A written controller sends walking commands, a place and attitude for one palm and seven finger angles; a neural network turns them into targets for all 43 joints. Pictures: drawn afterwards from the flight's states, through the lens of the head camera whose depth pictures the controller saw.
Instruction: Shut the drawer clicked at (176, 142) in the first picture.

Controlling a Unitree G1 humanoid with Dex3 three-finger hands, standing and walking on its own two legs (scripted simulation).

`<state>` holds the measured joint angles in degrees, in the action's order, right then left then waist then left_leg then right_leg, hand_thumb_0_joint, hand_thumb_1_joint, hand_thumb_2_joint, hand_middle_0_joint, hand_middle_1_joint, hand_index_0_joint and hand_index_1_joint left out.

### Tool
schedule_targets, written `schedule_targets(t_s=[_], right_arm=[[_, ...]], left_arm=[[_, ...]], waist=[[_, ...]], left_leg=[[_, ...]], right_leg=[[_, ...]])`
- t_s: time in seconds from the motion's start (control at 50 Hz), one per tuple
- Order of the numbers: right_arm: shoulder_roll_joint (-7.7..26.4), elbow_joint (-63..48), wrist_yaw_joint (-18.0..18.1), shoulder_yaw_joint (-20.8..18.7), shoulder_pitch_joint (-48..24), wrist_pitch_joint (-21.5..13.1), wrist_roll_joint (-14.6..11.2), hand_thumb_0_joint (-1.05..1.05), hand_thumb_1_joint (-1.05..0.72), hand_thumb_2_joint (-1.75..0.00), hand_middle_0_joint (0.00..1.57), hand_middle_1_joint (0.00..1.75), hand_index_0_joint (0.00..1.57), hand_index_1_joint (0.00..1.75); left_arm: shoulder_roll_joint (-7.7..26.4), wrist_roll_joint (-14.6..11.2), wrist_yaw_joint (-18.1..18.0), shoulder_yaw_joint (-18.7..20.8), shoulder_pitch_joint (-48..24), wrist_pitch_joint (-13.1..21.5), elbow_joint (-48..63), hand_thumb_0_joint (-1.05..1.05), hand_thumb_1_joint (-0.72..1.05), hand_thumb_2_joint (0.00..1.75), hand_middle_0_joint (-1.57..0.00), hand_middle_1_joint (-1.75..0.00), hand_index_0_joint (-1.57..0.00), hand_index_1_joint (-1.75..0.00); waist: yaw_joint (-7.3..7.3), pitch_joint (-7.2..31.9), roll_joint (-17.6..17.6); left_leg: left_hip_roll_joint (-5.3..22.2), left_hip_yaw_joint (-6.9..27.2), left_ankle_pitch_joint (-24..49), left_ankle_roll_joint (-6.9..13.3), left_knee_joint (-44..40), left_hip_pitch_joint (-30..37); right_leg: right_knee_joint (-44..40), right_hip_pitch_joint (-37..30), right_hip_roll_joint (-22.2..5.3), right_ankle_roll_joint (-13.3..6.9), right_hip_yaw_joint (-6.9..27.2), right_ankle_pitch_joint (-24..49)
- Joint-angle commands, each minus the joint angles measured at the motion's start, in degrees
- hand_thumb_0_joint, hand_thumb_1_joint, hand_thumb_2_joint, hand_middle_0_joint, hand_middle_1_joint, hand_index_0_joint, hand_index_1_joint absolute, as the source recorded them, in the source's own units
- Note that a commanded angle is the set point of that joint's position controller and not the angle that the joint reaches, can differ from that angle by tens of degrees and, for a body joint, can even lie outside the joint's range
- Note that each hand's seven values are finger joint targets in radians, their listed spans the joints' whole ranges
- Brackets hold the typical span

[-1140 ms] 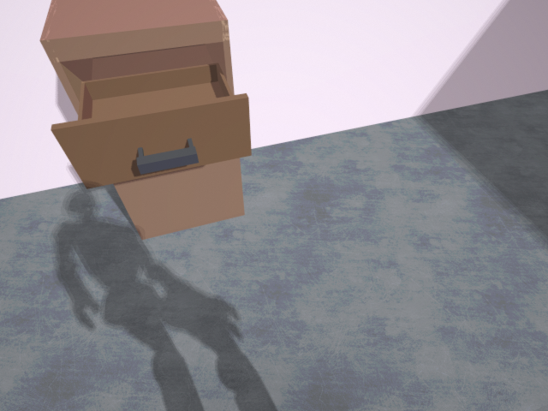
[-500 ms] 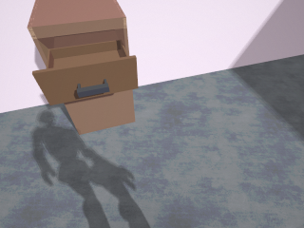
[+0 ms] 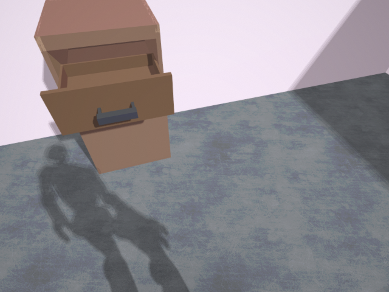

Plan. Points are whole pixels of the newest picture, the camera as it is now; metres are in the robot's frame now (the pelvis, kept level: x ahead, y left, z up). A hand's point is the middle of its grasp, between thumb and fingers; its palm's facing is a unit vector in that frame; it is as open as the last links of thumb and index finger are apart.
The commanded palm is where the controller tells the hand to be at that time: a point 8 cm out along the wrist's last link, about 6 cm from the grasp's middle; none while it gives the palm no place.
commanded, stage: look at it before walking up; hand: left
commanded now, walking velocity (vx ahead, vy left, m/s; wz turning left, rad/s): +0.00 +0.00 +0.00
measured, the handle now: (117, 111) +0.68 +0.31 -0.06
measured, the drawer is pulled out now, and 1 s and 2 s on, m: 0.30 0.30 0.30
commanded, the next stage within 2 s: turn to face it in 0.30 s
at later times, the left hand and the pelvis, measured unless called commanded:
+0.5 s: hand out of the picture +0.03 +0.20 -0.17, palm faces +0.01 -0.97 -0.25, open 7.4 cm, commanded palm none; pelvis +0.00 +0.00 +0.00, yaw +1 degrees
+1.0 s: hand out of the picture +0.03 +0.21 -0.17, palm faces +0.23 -0.94 -0.27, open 7.4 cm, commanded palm none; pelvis -0.02 -0.01 -0.01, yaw +13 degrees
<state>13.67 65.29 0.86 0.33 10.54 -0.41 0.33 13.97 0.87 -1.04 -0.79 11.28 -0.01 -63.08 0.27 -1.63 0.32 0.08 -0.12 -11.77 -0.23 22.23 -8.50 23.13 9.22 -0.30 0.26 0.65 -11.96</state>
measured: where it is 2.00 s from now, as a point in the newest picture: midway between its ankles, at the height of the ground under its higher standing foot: outside the picture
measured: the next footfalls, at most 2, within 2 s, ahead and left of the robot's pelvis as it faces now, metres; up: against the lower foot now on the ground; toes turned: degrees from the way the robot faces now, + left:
right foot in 1.08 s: +0.03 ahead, -0.13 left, +0.00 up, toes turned +16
left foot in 1.48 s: -0.02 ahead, +0.11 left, +0.00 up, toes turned +24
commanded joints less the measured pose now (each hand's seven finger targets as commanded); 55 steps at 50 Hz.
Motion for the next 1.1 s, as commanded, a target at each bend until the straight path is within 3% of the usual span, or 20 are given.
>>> schedule_targets(t_s=[0.0,0.38,0.44,0.54,0.58,0.64,0.68,0.7,0.72,0.74,0.76,0.78,0.8,0.84,0.94,1.0,1.02,1.04,1.06,1.08], right_arm=[[8.4,-2.7,0.4,-1.6,0.6,-1.1,0.2,0.00,-0.90,-0.90,0.20,0.30,0.20,0.30],[7.5,-2.2,0.7,-1.6,1.8,-1.4,0.1,0.00,-0.90,-0.90,0.20,0.30,0.20,0.30],[4.3,-2.4,0.5,-1.1,3.2,-0.4,0.1,0.00,-0.90,-0.90,0.20,0.30,0.20,0.30],[5.4,-5.3,0.2,-2.3,2.5,1.0,0.3,0.00,-0.90,-0.90,0.20,0.30,0.20,0.30],[5.3,-7.0,0.1,-2.7,2.5,1.4,0.4,0.00,-0.90,-0.90,0.20,0.30,0.20,0.30],[4.1,-9.0,0.0,-3.6,3.7,2.0,0.4,0.00,-0.90,-0.90,0.20,0.30,0.20,0.30],[3.4,-9.6,-0.2,-3.9,5.1,2.1,0.6,0.00,-0.90,-0.90,0.20,0.30,0.20,0.30],[3.2,-9.9,-0.4,-4.0,5.8,2.0,0.6,0.00,-0.90,-0.90,0.20,0.30,0.20,0.30],[3.7,-10.1,-0.5,-3.9,6.7,1.7,0.7,0.00,-0.90,-0.90,0.20,0.30,0.20,0.30],[6.4,-10.3,-0.5,-4.3,8.0,1.4,1.1,0.00,-0.90,-0.90,0.20,0.30,0.20,0.30],[9.0,-10.4,-0.1,-4.9,9.6,1.0,1.4,0.00,-0.90,-0.90,0.20,0.30,0.20,0.30],[9.6,-10.5,0.6,-5.0,9.6,0.9,1.2,0.00,-0.90,-0.90,0.20,0.30,0.20,0.30],[9.2,-11.0,0.8,-5.0,7.6,0.9,1.1,0.00,-0.90,-0.90,0.20,0.30,0.20,0.30],[8.6,-12.1,0.9,-4.9,5.2,0.8,1.1,0.00,-0.90,-0.90,0.20,0.30,0.20,0.30],[8.5,-12.4,0.8,-5.3,5.9,1.6,1.3,0.00,-0.90,-0.90,0.20,0.30,0.20,0.30],[8.4,-12.7,0.4,-5.7,4.8,1.9,1.1,0.00,-0.90,-0.90,0.20,0.30,0.20,0.30],[7.7,-13.0,0.2,-5.5,3.7,1.9,0.7,0.00,-0.90,-0.90,0.20,0.30,0.20,0.30],[5.1,-13.5,-0.1,-5.3,3.2,1.8,0.1,0.00,-0.90,-0.90,0.20,0.30,0.20,0.30],[2.2,-15.1,-0.3,-4.9,3.0,1.7,0.0,0.00,-0.90,-0.90,0.20,0.30,0.20,0.30],[4.0,-15.9,-0.4,-5.6,1.7,2.0,0.7,0.00,-0.90,-0.90,0.20,0.30,0.20,0.30]], left_arm=[[8.9,-0.1,-0.5,1.8,0.5,1.0,2.6,0.00,0.90,0.90,-0.20,-0.30,-0.20,-0.30],[7.7,-0.1,-0.7,1.8,2.1,1.1,1.8,0.00,0.90,0.90,-0.20,-0.30,-0.20,-0.30],[5.2,-0.3,-1.1,1.7,3.5,0.1,2.0,0.00,0.90,0.90,-0.20,-0.30,-0.20,-0.30],[6.4,-0.1,-1.3,3.3,3.3,-1.1,4.7,0.00,0.90,0.90,-0.20,-0.30,-0.20,-0.30],[7.0,0.0,-1.3,4.0,3.3,-1.2,6.1,0.00,0.90,0.90,-0.20,-0.30,-0.20,-0.30],[9.0,0.2,-1.5,4.9,2.6,-1.4,8.5,0.00,0.90,0.90,-0.20,-0.30,-0.20,-0.30],[9.2,0.4,-1.6,5.2,0.6,-1.3,10.3,0.00,0.90,0.90,-0.20,-0.30,-0.20,-0.30],[8.7,0.5,-1.6,5.2,-0.2,-1.4,11.0,0.00,0.90,0.90,-0.20,-0.30,-0.20,-0.30],[7.8,0.4,-1.4,5.2,-0.5,-1.7,11.5,0.00,0.90,0.90,-0.20,-0.30,-0.20,-0.30],[5.6,0.3,-1.3,4.9,-1.4,-2.1,12.1,0.00,0.90,0.90,-0.20,-0.30,-0.20,-0.30],[4.0,0.1,-1.4,4.7,-2.7,-2.1,13.1,0.00,0.90,0.90,-0.20,-0.30,-0.20,-0.30],[4.4,0.2,-1.6,4.9,-2.4,-2.1,13.3,0.00,0.90,0.90,-0.20,-0.30,-0.20,-0.30],[4.2,0.2,-1.4,5.0,-1.8,-1.9,12.7,0.00,0.90,0.90,-0.20,-0.30,-0.20,-0.30],[3.3,0.0,-0.8,4.8,-1.1,-1.6,12.2,0.00,0.90,0.90,-0.20,-0.30,-0.20,-0.30],[1.8,-0.4,-0.7,4.3,-0.9,-1.7,12.7,0.00,0.90,0.90,-0.20,-0.30,-0.20,-0.30],[1.9,-0.7,-1.0,4.3,2.8,-1.4,12.2,0.00,0.90,0.90,-0.20,-0.30,-0.20,-0.30],[2.8,-0.7,-1.2,4.5,4.9,-1.0,11.6,0.00,0.90,0.90,-0.20,-0.30,-0.20,-0.30],[6.1,-0.1,-1.6,5.1,6.3,-0.4,11.2,0.00,0.90,0.90,-0.20,-0.30,-0.20,-0.30],[10.9,0.7,-1.9,6.0,6.0,-0.1,11.8,0.00,0.90,0.90,-0.20,-0.30,-0.20,-0.30],[12.2,0.6,-1.6,5.8,5.1,-0.3,13.2,0.00,0.90,0.90,-0.20,-0.30,-0.20,-0.30]], waist=[[-0.38,-0.7,-0.4],[-0.49,0.4,-0.5],[-0.60,-0.5,-0.9],[-1.02,-1.2,-0.8],[-1.12,-0.2,1.6],[-0.47,2.2,7.4],[0.58,2.9,7.8],[1.17,2.4,6.3],[1.47,2.2,1.7],[2.14,0.7,-9.0],[2.94,-0.5,-17.8],[2.24,-0.3,-15.5],[0.90,0.4,-11.0],[0.23,3.5,-8.1],[1.11,4.6,-7.7],[-0.38,6.2,-8.4],[-1.66,6.2,-6.8],[-2.14,5.8,0.4],[-1.92,2.6,13.8],[-2.42,1.8,10.3]], left_leg=[[5.5,5.0,3.3,1.3,-4.4,-1.1],[5.8,5.0,6.9,1.5,-4.0,-0.1],[5.4,5.4,7.9,1.2,-2.1,-2.9],[4.9,7.5,5.7,2.1,1.8,-9.2],[3.4,7.0,4.2,2.0,5.2,-11.4],[0.9,2.9,1.1,1.1,14.8,-10.9],[1.0,1.2,-2.2,0.5,17.6,-8.4],[2.1,1.1,-1.1,0.6,14.6,-6.6],[3.8,4.5,3.3,1.7,9.4,-5.2],[8.6,16.7,7.6,4.8,2.4,-6.4],[15.1,30.5,11.2,9.7,-6.3,-6.5],[16.4,33.6,11.2,12.5,-7.9,-6.9],[15.3,31.3,10.8,13.1,-6.4,-5.6],[12.7,25.9,12.7,12.4,-4.1,-2.5],[10.1,24.7,13.6,11.6,-3.3,-1.8],[7.5,23.0,14.3,9.1,-0.4,-3.7],[5.5,21.5,10.3,6.9,2.0,-7.7],[1.9,16.9,2.5,3.6,8.1,-15.6],[-4.8,5.8,-11.0,-0.3,18.5,-24.3],[-4.1,5.2,-18.8,-0.5,28.7,-22.7]], right_leg=[[-5.1,2.6,-5.3,-1.4,5.1,0.6],[-4.4,1.1,-5.4,-1.4,4.4,4.4],[-1.8,1.2,-5.7,-0.6,2.6,3.8],[1.7,2.4,-6.8,-0.7,0.9,-0.2],[1.3,2.4,-8.7,-1.6,1.9,-1.9],[-0.9,4.2,-15.1,-5.4,5.0,-1.3],[0.4,7.2,-17.4,-6.8,4.4,0.2],[2.5,9.1,-16.8,-6.3,2.4,0.1],[7.1,10.9,-13.5,-4.0,-1.5,-1.6],[16.4,13.3,-6.1,-0.5,-6.0,-8.5],[27.7,16.8,-0.2,1.5,-5.9,-19.6],[34.9,18.1,-1.0,0.8,-0.4,-22.1],[37.5,19.2,-1.7,0.6,1.3,-19.8],[36.3,19.4,-1.8,1.1,1.2,-16.9],[24.0,13.1,0.3,1.4,-0.5,-16.5],[10.2,4.6,1.6,1.2,-1.1,-9.7],[1.5,-1.8,0.7,1.3,-0.9,-3.6],[-4.9,-8.6,-5.7,-0.1,5.3,-2.2],[-8.3,-8.7,-19.5,-5.2,19.1,-0.2],[-8.1,-0.8,-24.8,-9.8,20.7,4.4]])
